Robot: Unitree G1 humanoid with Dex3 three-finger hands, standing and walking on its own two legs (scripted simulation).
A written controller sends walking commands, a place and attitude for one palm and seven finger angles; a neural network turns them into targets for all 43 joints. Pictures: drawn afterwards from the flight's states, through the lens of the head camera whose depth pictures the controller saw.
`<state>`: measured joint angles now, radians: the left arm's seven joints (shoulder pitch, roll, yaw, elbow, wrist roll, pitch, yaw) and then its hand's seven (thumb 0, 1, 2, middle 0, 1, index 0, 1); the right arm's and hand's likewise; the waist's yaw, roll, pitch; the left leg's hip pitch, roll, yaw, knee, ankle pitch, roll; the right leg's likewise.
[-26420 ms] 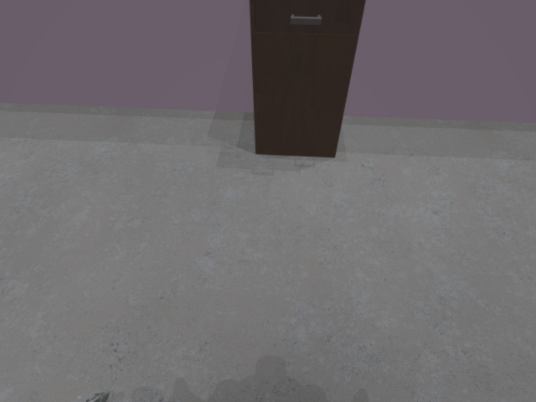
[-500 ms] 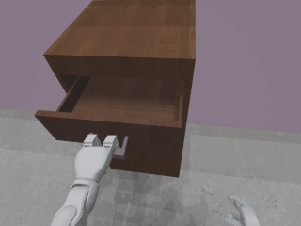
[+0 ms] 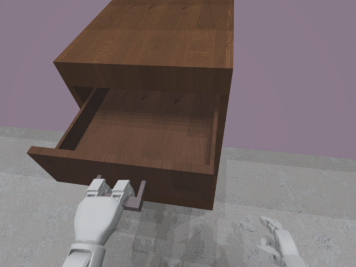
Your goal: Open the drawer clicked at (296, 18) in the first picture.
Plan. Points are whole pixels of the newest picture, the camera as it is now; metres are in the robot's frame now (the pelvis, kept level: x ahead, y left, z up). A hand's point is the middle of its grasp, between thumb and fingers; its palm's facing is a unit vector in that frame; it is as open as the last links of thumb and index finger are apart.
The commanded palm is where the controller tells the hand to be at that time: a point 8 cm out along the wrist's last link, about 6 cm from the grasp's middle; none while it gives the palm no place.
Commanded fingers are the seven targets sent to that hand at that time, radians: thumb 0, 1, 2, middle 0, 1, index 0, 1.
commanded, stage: pull the drawer open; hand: left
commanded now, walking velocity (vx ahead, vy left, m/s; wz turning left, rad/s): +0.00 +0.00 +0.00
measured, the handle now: (117, 191) +0.27 +0.18 +0.02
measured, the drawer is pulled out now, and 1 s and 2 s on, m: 0.24 0.30 0.28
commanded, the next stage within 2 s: open the thumb to release the handle in 0.60 s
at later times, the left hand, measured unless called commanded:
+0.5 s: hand (100, 253) +0.15 +0.18 +0.00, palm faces +0.01 -0.13 -0.99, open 6.0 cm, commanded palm +0.11 +0.20 +0.06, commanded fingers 0.00 0.90 0.90 -0.40 -1.35 -0.40 -1.35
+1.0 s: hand (100, 247) +0.16 +0.18 +0.01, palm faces +0.06 -0.12 -0.99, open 8.0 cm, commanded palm +0.13 +0.19 +0.06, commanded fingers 0.00 -0.22 0.42 -0.32 -1.23 -0.32 -1.23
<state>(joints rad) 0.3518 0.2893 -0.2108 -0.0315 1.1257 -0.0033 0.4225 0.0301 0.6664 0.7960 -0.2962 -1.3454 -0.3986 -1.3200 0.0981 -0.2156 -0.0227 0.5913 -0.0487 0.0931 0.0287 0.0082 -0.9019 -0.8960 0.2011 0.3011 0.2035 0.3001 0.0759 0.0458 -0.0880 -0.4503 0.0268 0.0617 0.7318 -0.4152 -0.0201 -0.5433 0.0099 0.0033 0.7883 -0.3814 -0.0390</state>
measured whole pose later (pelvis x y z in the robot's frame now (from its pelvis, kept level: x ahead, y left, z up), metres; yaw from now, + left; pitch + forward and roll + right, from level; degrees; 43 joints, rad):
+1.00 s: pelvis -0.02 +0.00 -0.02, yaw +0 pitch +9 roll +3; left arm 0.56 0.31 -0.17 -0.20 1.09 -0.01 0.50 0.00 0.35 0.66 -0.39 -1.29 -0.38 -1.29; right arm 0.13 -0.24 -0.02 0.54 -0.06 0.10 0.04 0.01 -0.90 -0.90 0.20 0.30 0.20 0.30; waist 0.08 0.05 -0.10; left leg -0.57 0.02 0.06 0.87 -0.46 -0.02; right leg -0.67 0.00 0.01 0.93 -0.42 -0.04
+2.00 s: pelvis -0.01 +0.00 +0.01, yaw +1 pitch +4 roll +1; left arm 0.44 0.34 -0.18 -0.26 1.03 0.05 0.35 -0.01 -0.49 0.30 -0.34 -1.20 -0.36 -1.22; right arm 0.11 -0.24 0.00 0.57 -0.03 0.10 0.01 0.01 -0.90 -0.90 0.20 0.30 0.20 0.30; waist 0.10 0.07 -0.05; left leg -0.38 0.02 0.05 0.69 -0.38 -0.01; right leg -0.46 0.00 0.00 0.73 -0.34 -0.03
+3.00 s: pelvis -0.01 +0.00 +0.03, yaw +1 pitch -3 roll +1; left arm 0.35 0.45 -0.15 -0.59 0.89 0.21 0.04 -0.01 -0.50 0.30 -0.32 -1.20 -0.32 -1.20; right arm 0.04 -0.28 0.06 0.53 0.03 0.20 0.05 0.01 -0.90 -0.90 0.20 0.30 0.20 0.30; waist 0.12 0.13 0.00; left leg -0.13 0.03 0.04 0.46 -0.28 -0.02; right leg -0.20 0.02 -0.01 0.49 -0.24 -0.03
